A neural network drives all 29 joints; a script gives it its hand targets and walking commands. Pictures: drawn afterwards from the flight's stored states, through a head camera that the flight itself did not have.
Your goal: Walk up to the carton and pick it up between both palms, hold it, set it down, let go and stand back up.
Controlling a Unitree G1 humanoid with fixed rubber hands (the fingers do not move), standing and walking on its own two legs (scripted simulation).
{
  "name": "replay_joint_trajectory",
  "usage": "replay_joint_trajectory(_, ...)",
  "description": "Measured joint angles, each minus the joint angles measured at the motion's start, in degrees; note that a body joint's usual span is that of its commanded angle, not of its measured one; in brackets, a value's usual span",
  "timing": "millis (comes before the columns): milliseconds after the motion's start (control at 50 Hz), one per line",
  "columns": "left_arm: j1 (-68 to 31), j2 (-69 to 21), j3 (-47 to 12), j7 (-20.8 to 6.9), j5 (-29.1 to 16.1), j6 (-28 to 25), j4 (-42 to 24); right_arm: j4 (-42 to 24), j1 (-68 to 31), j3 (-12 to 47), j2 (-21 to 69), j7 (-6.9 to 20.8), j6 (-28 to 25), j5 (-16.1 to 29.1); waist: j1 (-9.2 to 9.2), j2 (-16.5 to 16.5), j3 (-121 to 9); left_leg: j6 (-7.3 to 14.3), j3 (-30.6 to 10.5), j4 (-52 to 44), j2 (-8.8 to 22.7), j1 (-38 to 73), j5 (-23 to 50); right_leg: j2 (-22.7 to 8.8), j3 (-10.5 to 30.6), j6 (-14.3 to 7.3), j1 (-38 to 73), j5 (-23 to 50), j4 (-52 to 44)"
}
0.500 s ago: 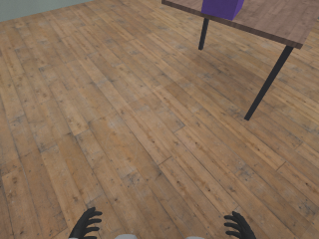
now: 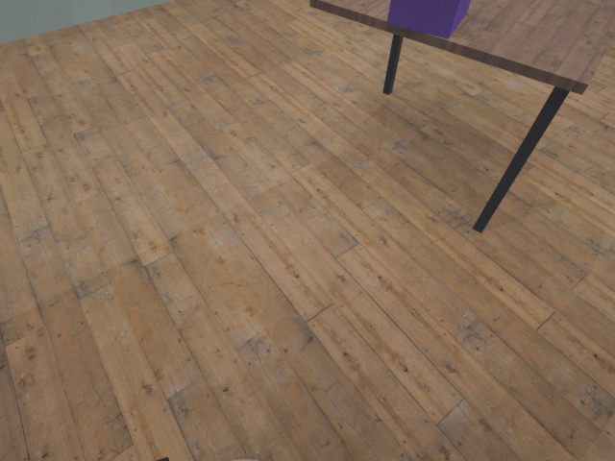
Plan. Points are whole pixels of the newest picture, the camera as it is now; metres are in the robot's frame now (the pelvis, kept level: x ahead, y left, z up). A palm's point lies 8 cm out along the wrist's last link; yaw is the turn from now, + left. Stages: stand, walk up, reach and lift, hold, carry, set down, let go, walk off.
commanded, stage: stand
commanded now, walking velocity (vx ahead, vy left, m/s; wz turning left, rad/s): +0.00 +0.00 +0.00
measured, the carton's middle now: out of the picture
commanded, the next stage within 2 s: none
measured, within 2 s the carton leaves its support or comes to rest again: neither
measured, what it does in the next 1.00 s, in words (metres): stands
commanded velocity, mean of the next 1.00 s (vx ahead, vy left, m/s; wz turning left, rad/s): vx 0.00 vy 0.00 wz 0.00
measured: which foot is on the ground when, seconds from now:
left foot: down 0.00-1.00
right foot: down 0.00-1.00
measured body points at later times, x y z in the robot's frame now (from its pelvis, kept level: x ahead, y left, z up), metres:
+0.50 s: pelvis +0.02 +0.00 +0.01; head +0.03 +0.00 +0.46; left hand +0.01 +0.21 -0.15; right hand +0.01 -0.20 -0.15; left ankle -0.02 +0.12 -0.72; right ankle -0.02 -0.12 -0.72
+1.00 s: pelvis +0.03 +0.01 +0.01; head +0.04 +0.02 +0.46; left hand +0.00 +0.21 -0.15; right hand +0.00 -0.18 -0.15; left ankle -0.02 +0.12 -0.72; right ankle -0.02 -0.12 -0.72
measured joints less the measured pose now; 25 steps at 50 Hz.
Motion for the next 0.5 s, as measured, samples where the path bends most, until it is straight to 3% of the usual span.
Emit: replay_joint_trajectory(500, 2.1, -3.22, -1.03, 0.9, -0.65, -0.72, 13.95, 14.04, 2.86, 0.14, 3.83, -0.7, -0.57, 0.34, 0.04, -0.09, 0.88, 0.02, -0.29, -7.64, 0.0, 8.33, 1.64, -0.05, -0.32, 0.29, 8.83, 1.99, -8.49)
